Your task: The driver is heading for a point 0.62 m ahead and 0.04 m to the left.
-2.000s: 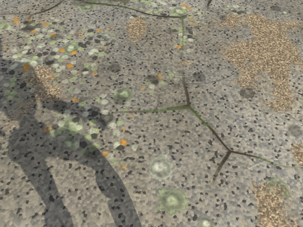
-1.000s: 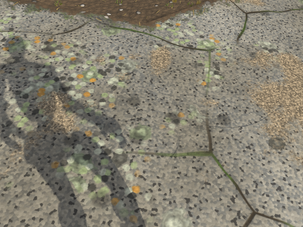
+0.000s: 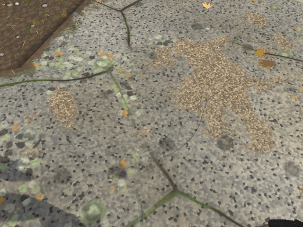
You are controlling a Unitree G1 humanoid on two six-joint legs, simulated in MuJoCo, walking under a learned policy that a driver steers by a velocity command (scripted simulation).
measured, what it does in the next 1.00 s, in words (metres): walks ahead, turning left: right foot, then left foot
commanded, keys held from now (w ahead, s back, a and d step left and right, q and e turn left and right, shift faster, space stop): e+shift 0.16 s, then w+shift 0.02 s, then w+q+shift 0.74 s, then shift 0.08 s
